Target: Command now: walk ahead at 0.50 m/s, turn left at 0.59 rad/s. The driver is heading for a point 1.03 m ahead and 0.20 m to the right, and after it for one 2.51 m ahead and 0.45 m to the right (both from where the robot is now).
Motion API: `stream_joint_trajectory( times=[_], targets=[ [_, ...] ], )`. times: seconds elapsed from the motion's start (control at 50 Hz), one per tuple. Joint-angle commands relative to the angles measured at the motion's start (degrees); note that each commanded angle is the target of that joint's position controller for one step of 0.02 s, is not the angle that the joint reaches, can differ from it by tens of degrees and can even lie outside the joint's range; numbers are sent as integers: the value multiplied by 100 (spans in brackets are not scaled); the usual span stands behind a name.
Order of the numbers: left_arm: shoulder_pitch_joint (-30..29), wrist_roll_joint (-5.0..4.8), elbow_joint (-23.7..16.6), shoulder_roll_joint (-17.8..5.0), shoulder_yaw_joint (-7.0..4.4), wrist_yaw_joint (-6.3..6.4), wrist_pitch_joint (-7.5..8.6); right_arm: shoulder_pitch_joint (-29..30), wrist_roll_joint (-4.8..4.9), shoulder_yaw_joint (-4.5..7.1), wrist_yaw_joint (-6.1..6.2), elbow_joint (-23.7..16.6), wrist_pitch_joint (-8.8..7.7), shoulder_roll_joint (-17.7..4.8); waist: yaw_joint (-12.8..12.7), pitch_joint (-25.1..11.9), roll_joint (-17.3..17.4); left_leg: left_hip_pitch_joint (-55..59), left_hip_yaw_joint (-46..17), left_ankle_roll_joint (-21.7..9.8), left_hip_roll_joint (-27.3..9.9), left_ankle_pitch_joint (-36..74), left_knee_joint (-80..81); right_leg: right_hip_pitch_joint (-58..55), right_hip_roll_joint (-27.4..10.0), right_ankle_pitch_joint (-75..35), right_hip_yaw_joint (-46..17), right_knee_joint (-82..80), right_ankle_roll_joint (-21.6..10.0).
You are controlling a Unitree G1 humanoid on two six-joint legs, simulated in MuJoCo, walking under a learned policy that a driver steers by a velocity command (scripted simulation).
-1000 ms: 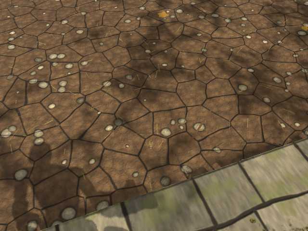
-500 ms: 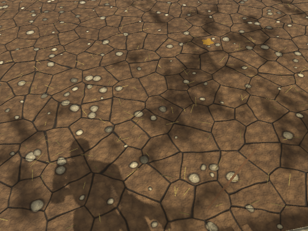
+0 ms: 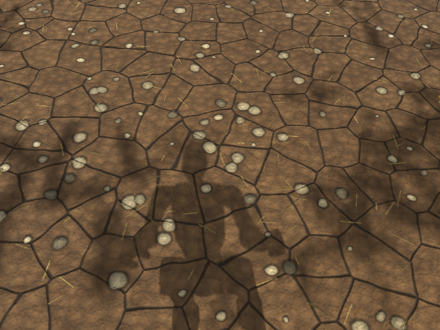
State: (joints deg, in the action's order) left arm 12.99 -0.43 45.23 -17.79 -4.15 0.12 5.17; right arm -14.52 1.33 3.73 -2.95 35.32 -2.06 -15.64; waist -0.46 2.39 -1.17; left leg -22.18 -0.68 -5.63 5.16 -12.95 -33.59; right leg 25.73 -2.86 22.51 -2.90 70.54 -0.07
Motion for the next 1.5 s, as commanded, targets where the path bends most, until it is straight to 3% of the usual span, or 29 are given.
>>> stream_joint_trajectory(
  times=[0.02, 0.08, 0.14, 0.2, 0.28, 0.44, 0.5, 0.54, 0.56, 0.58, 0.6, 0.64, 0.66, 0.68, 0.74, 0.8, 0.88, 0.96, 0.98, 1.0, 1.02, 1.06, 1.08, 1.12, 1.28, 1.38, 1.46, 1.48, 1.5],
  targets=[
    [252, 83, -412, -758, -235, 22, -41, 27, -21, 172, 58, -424, -93, -669, -162, -605, 262, 1228, -2369, -1257, -1483, 1121, 1720, 1133, -357, -411, -356, -565, 43],
    [82, 194, -375, -293, -67, -27, -68, -246, -104, 248, 252, -287, -46, -914, -74, -748, 187, 909, -1774, -1290, -1289, 2152, 1534, 968, -176, -1205, 2, -1034, 225],
    [-674, -69, -596, -701, -197, -164, 57, -1102, -54, 226, 425, 170, -202, -925, 213, -418, 505, 1933, -2279, -1058, -1549, 935, 1439, 2429, -393, -2284, -601, -1622, 14],
    [-1240, 139, -718, -441, -91, -232, 84, -1101, -33, 157, 570, 335, -207, -820, 306, -74, 603, 1173, -1777, -904, -1183, 43, 1272, 1999, -243, -3850, -401, -2907, 28],
    [-1251, 157, -772, -327, -33, -457, 128, -1218, -120, 107, 606, 434, -212, -909, 293, -87, 518, 650, -1850, -809, -1228, -368, 582, 1613, -41, -4729, -299, -2978, -271],
    [-1733, 36, -1032, -100, 144, -634, 94, -1583, 32, 15, 663, 746, -29, -735, 725, 298, 650, 1478, -1487, -383, -1361, 286, -905, 1887, -104, -4596, -108, -3946, -307],
    [-698, -39, -567, -339, 24, -533, 109, -1362, 9, 15, 595, 813, -42, -787, 362, 25, 438, 1673, -963, -102, -1261, 1503, -2002, 443, -247, -4721, 19, -4823, -330],
    [1569, -48, 179, -675, -172, -454, 77, -809, -2, 16, 399, 930, -202, -795, -895, -915, 139, 875, -211, 188, -750, 2298, -5065, -2396, -70, -5595, 319, -5460, -690],
    [2339, -32, 644, -807, -144, -442, -43, -922, -203, -63, 311, 928, -316, -262, -857, -859, -1109, -1288, 76, 537, -125, -2928, -7716, -4261, -560, -6514, -240, -4566, -927],
    [2154, 176, 551, -1147, -131, -401, -6, -2085, -58, -188, 241, 780, -449, -128, -109, -1733, -1769, -2937, -530, 768, -270, -3498, -8496, -5918, -1228, -8462, -1331, -2731, -1494],
    [2080, 103, 305, -819, -167, -330, -101, -1629, -68, -219, 224, 559, -531, -575, -644, -2364, -1258, -3704, -633, 800, -654, -2912, -7417, -6512, -1331, -7446, -1714, -3122, -1791],
    [1508, 25, 143, -1175, -308, -134, -233, -583, 188, -227, 341, 200, -633, -504, -495, -2358, -231, -3949, -610, 745, -888, -1438, -6983, -4986, -1824, -1880, -3723, -4712, -2295],
    [866, 76, -183, -1059, -186, -116, -100, -167, 173, -119, 450, 49, -598, -896, -209, -1720, 108, -3590, -744, 652, -1034, -719, -6000, -3602, -2010, -1486, -4243, -5182, -2239],
    [298, 69, -240, -816, -83, -76, -42, 17, 21, -45, 516, 41, -443, -918, 209, -785, 283, -2846, -724, 830, -1142, -443, -5019, -1878, -1693, -2499, -3604, -5421, -2094],
    [197, 17, -253, -629, -46, -8, 8, 263, -358, -101, 559, -31, -325, -483, 276, -350, -253, -1355, -498, 1106, -1155, 127, -2458, -345, -607, -3926, -1832, -5627, -1744],
    [629, -138, -34, -588, -79, 113, -83, 949, -262, -161, 427, -94, -380, -173, -42, -560, -362, -620, -266, 1050, -581, 1487, -547, -730, -78, -4200, -1153, -5460, -1345],
    [1255, -205, 175, -444, -91, 200, -292, 1824, -165, -99, 271, -354, -421, -181, -358, -381, -164, -754, -369, 824, -320, 1857, 509, -1653, -246, -3142, -1765, -5113, -1091],
    [941, -95, -30, -481, -152, 187, -367, 1188, -164, 88, 249, -202, -539, -509, 112, -591, -341, 505, -406, 370, -320, 1275, 876, -1810, -162, -3314, -2090, -4292, -942],
    [676, -67, -198, -387, -115, 138, -342, 441, -216, 177, 295, -52, -541, -691, 512, -1087, -204, 1865, -682, 104, -738, 1306, 752, -1236, 95, -3301, -1876, -3413, -794],
    [987, 13, -291, -106, -29, 107, -289, -448, -254, 296, 339, 35, -503, -1094, 678, -1874, 665, 3687, -1893, -421, -1786, 1310, 579, -100, 720, -1512, -1311, -1820, -522],
    [1628, -142, -368, 9, 76, 72, -257, -741, -144, 338, 300, 213, -436, -1178, 472, -2480, 2120, 4710, -4117, -1180, -2899, -190, 1115, 1309, 991, 1252, -992, -444, -330],
    [731, -155, -384, -728, -119, 79, -317, -92, -99, 187, 330, 38, -387, -512, 561, -914, 756, 3227, -3445, -699, -2524, -1358, 1620, 1899, 351, 369, -740, 144, -199],
    [435, -56, -466, -641, -124, 85, -348, 159, -139, 142, 291, 69, -384, -445, 417, -430, 331, 2420, -2832, -598, -2269, -637, 1813, 1705, 179, -32, -593, -5, -155],
    [443, -36, -517, -373, -104, 37, -342, 322, -217, 101, 217, 207, -436, -340, 129, -165, 475, 1547, -2035, -538, -1889, 187, 2088, 1245, -58, -318, -547, -458, -141],
    [-578, 4, -813, 19, 104, -90, -189, 38, -48, 220, 195, 736, -448, -827, 244, -162, 466, 1283, -647, -616, -1624, 1350, 2501, 897, -240, -1970, -26, -2850, -7],
    [-1370, -58, -1048, -124, 121, -183, -108, -564, 48, 223, 193, 1079, -332, -1034, 524, -54, 590, 1672, -566, -499, -1795, 1280, 2234, 519, -18, -2056, 218, -3774, -48],
    [-421, -10, -790, -522, -62, -177, -76, -557, 81, 188, 248, 1223, -221, -1055, -145, -550, 623, 1773, -282, -151, -1677, 2916, 914, -1238, 316, -1684, 518, -4448, -471],
    [566, 17, -573, -887, -211, -122, -92, -500, -4, 92, 273, 1149, -244, -849, -598, -1236, 387, 1056, 18, 95, -1411, 2600, -406, -2723, -206, -1818, -45, -4275, -758],
    [1212, 95, -470, -1577, -367, -75, -147, -931, -100, -108, 258, 924, -354, -299, -606, -2052, -1006, -1223, 439, 550, -603, 363, -2695, -4845, -1737, -1297, -2473, -4493, -1665]
  ],
)
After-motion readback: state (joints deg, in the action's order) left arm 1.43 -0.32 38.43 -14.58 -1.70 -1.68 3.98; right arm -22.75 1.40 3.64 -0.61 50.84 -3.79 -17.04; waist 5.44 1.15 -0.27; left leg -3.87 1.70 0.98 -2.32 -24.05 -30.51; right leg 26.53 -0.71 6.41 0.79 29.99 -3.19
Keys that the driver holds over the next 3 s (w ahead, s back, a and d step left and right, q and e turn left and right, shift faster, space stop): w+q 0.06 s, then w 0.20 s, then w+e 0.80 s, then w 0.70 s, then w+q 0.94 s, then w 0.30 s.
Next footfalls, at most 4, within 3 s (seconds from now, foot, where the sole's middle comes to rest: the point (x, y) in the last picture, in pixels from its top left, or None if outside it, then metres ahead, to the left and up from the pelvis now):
0.54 right None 0.51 -0.19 -0.94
0.98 left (241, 246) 0.81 -0.07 -0.94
1.48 right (324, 218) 0.95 -0.40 -0.94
2.00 left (289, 146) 1.32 -0.30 -0.94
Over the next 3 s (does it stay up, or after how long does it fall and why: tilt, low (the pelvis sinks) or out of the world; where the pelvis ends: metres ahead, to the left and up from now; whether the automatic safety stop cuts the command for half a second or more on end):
stays up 1.65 -0.38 -0.18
